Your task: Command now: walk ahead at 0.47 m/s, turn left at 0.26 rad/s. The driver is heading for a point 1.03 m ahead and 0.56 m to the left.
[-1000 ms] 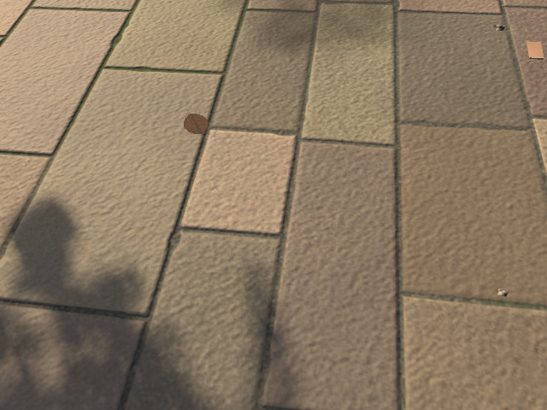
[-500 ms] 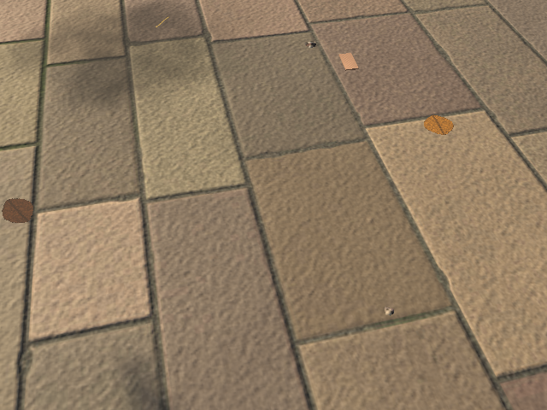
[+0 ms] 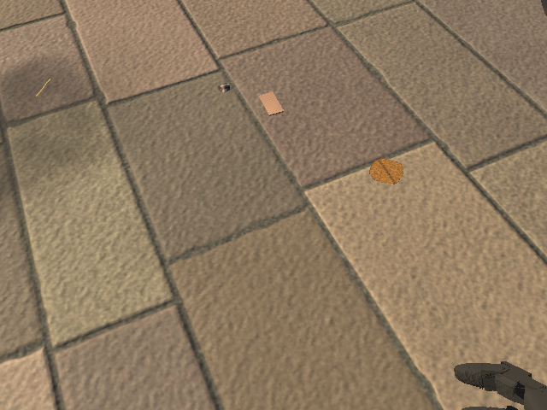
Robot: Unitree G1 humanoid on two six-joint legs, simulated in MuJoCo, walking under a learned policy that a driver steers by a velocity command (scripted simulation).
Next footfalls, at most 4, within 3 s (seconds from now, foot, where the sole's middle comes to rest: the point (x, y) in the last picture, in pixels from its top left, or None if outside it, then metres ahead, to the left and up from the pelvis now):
0.04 left None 0.30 0.07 -0.76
0.56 right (331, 385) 0.49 -0.04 -0.76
1.12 left None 0.29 0.19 -0.76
1.58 right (140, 314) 0.63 0.45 -0.76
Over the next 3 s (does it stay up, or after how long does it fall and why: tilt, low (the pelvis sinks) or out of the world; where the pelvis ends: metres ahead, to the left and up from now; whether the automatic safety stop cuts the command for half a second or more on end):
stays up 1.13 0.75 0.01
